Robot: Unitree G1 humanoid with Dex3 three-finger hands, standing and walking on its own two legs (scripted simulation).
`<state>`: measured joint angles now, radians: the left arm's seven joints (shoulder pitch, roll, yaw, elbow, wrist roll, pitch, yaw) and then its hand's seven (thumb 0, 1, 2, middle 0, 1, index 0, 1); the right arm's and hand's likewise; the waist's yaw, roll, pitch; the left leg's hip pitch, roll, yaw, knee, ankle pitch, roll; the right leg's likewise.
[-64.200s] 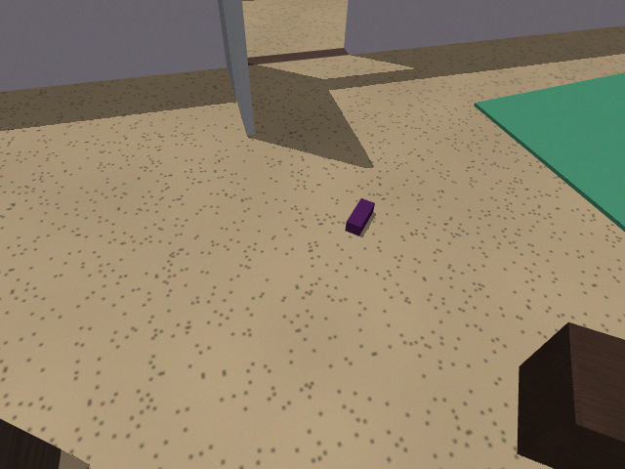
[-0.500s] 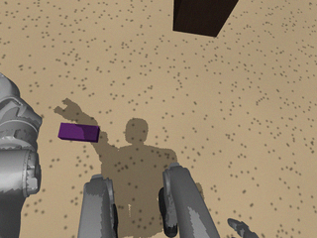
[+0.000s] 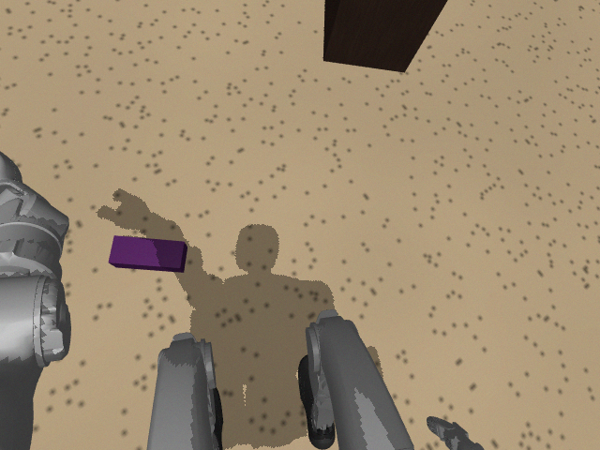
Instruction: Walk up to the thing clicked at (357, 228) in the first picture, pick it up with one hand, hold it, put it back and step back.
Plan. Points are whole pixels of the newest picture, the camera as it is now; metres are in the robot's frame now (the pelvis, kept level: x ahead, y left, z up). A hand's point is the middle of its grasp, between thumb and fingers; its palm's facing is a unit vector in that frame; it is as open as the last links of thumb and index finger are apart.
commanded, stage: go down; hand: left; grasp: from above
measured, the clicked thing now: (150, 254) +0.49 +0.25 -0.53
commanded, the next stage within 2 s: approach in 0.58 s
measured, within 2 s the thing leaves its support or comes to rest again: neither
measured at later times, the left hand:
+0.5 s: hand (13, 208) +0.45 +0.32 -0.09, palm faces -0.21 -0.34 -0.92, open 13.6 cm
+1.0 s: hand (53, 222) +0.45 +0.30 -0.15, palm faces -0.16 -0.37 -0.92, open 13.6 cm
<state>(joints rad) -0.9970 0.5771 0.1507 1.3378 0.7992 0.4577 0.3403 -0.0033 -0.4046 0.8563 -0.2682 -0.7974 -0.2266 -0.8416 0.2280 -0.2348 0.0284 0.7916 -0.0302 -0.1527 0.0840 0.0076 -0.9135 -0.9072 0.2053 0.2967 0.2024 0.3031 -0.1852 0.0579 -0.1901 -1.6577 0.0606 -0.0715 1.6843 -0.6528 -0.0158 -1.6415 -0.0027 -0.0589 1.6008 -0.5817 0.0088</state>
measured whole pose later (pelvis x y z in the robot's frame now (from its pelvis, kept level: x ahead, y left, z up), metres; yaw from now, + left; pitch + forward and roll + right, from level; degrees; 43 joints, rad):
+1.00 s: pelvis -0.01 +0.00 -0.04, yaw -1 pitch +38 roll -5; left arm -1.21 0.60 0.22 1.64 0.73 0.52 0.57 0.00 -0.46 0.89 -0.24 -0.92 -0.20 -0.97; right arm 0.23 -0.26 0.05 0.84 -0.10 -0.23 0.13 0.01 -0.91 -0.91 0.20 0.30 0.20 0.30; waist -0.24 0.03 -0.20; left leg -1.82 0.06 -0.08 1.83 -0.67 -0.02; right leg -1.81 0.00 -0.06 1.75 -0.60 0.01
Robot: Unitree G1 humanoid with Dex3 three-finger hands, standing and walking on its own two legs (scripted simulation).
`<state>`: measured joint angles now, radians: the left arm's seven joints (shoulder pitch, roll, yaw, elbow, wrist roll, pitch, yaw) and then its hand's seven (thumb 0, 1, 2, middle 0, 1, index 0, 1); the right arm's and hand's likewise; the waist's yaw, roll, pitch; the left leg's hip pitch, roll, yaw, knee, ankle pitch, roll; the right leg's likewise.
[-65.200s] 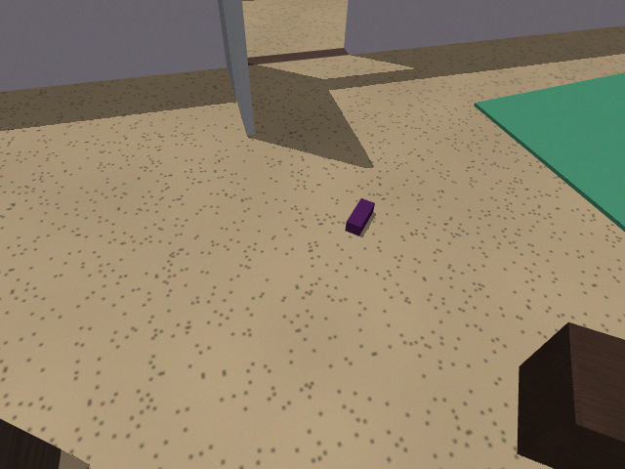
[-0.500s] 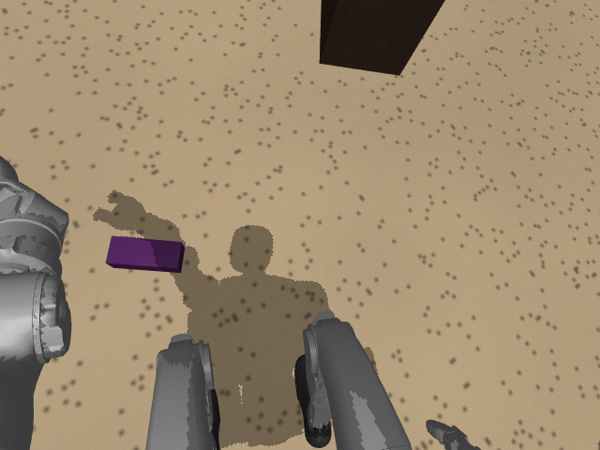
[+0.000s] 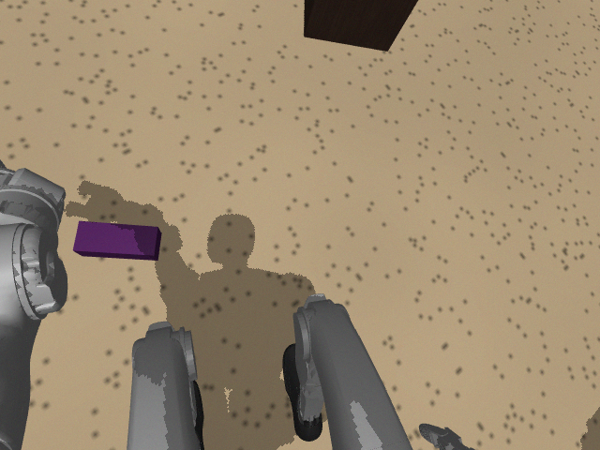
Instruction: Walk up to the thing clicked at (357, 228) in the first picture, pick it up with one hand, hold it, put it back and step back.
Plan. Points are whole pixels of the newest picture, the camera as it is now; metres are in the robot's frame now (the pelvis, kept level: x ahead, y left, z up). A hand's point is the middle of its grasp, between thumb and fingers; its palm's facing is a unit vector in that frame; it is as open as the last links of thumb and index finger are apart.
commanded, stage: approach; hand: left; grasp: from above
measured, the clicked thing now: (120, 241) +0.50 +0.26 -0.48
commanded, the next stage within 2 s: rest palm in 0.64 s
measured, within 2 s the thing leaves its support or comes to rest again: neither
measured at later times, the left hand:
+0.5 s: hand (106, 230) +0.49 +0.25 -0.35, palm faces -0.11 -0.42 -0.90, open 14.2 cm
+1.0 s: hand (148, 232) +0.49 +0.19 -0.42, palm faces -0.10 -0.48 -0.87, open 13.6 cm
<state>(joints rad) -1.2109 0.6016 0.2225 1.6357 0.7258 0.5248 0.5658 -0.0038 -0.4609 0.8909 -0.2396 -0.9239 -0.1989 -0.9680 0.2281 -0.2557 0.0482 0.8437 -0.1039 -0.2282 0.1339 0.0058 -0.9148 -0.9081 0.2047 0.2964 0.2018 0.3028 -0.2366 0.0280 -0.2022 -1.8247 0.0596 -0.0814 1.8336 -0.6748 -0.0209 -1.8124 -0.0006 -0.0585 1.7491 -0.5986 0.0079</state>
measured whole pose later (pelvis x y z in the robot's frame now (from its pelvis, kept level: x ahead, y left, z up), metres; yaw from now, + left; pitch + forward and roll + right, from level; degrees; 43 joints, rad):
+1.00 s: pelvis -0.02 +0.01 -0.20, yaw -6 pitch +30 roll -12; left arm -1.41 0.84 0.35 1.85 0.51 0.39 0.89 0.00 -0.47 0.91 -0.12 -1.14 -0.14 -1.08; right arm 0.12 -0.46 0.26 0.73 -0.21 -0.23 0.51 0.00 -0.92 -0.91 0.20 0.30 0.20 0.30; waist -0.49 -0.04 0.24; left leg -2.31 0.01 -0.24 2.52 -0.75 -0.03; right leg -2.24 -0.01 -0.15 2.34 -0.64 0.04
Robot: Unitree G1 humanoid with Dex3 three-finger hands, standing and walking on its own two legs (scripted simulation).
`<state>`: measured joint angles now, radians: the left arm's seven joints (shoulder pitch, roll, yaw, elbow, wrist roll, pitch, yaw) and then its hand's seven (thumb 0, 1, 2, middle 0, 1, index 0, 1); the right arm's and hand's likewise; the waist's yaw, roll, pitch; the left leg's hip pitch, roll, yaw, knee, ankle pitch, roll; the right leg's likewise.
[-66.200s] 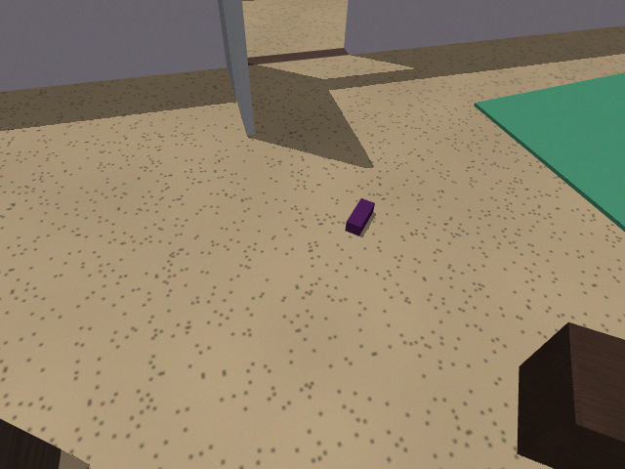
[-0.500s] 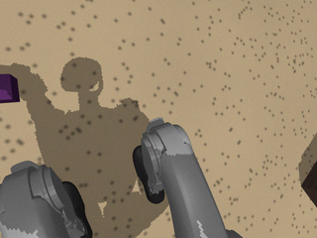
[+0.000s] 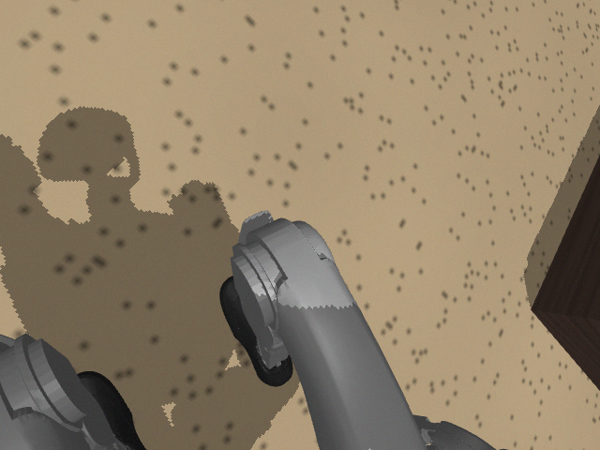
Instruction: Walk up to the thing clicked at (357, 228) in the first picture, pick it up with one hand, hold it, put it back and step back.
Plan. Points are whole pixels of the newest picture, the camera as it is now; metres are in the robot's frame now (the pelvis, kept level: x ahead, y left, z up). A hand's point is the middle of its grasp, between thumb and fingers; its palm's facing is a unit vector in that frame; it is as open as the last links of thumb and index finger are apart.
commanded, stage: rest palm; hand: left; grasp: from above
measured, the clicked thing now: out of the picture +0.49 +0.31 -0.29
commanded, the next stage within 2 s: close in 1.66 s
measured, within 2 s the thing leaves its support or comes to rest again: neither
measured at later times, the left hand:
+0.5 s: hand out of the picture +0.48 +0.26 -0.22, palm faces -0.13 -0.46 -0.88, open 13.6 cm
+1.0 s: hand out of the picture +0.48 +0.26 -0.22, palm faces -0.13 -0.46 -0.88, open 13.5 cm
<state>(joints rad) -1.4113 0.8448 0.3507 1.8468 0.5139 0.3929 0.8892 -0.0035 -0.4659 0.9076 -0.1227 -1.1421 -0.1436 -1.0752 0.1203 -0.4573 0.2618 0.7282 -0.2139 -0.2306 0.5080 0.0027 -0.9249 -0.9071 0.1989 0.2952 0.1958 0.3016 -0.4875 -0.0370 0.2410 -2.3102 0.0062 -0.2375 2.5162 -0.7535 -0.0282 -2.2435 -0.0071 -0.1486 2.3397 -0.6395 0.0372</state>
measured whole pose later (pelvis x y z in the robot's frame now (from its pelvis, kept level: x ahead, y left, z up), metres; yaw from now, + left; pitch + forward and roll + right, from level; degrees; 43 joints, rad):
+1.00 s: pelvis -0.01 +0.00 +0.01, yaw -3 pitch +30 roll -14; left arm -1.40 0.96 0.28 1.88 0.61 0.38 0.82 0.00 -0.48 1.01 -0.13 -1.32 -0.11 -1.17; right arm 0.14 -0.40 0.33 0.72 -0.22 -0.30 0.45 0.00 -0.93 -0.91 0.20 0.30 0.20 0.30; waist -0.51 -0.09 0.24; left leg -2.31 0.02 -0.27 2.47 -0.72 -0.02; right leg -2.22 0.01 -0.18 2.26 -0.58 0.05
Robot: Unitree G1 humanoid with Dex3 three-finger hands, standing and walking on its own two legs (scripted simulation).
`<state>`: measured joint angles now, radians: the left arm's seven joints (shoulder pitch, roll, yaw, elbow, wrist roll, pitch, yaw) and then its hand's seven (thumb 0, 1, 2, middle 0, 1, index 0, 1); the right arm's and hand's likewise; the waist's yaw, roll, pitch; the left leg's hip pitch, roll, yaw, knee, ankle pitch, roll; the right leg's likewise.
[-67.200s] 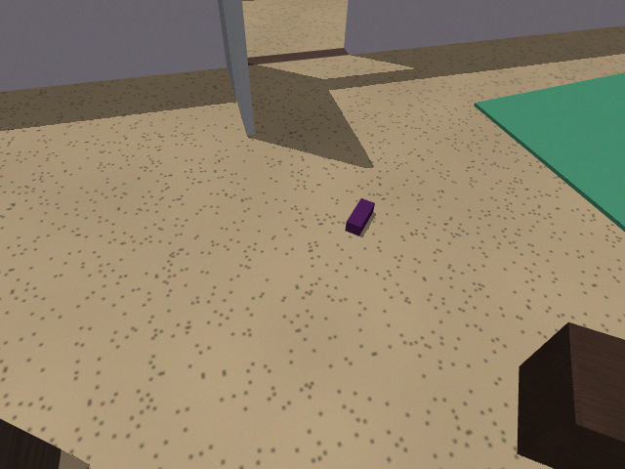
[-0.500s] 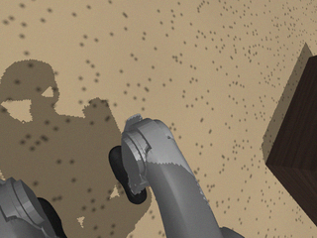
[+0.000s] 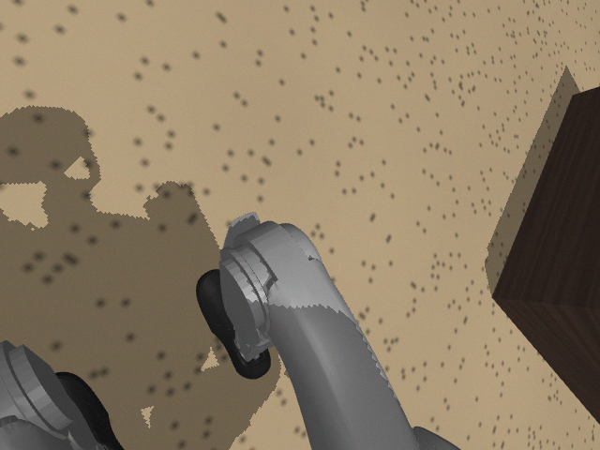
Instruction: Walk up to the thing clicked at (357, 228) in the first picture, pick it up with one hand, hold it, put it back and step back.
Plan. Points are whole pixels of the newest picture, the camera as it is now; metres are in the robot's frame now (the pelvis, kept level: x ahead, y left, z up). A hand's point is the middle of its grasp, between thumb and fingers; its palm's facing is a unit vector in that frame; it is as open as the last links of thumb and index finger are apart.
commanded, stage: rest palm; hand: left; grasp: from above
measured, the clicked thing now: out of the picture +0.49 +0.33 -0.30
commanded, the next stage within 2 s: close in 0.66 s
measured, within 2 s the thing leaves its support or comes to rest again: neither
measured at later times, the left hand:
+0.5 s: hand out of the picture +0.48 +0.28 -0.24, palm faces -0.14 -0.46 -0.88, open 13.2 cm
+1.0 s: hand out of the picture +0.48 +0.28 -0.24, palm faces -0.16 -0.46 -0.87, open 13.1 cm
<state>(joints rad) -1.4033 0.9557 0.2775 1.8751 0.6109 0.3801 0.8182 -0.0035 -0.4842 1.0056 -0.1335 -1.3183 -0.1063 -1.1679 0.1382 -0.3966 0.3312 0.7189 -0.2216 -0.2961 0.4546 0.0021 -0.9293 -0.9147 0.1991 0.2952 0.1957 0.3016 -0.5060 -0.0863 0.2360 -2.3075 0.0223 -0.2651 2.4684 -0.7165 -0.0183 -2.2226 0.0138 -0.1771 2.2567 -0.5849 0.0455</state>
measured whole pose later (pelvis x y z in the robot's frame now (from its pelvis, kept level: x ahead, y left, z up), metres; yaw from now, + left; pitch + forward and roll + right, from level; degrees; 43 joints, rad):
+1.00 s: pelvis +0.00 +0.00 +0.01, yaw +0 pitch +30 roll -15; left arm -1.38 0.96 0.24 1.87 0.66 0.35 0.76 0.00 -0.39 0.96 -0.15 -1.36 -0.13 -1.16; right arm 0.15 -0.39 0.34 0.71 -0.23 -0.33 0.40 0.00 -0.92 -0.91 0.20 0.30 0.20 0.30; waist -0.51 -0.09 0.23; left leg -2.30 0.03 -0.26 2.45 -0.71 -0.01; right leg -2.21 0.02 -0.18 2.23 -0.58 0.05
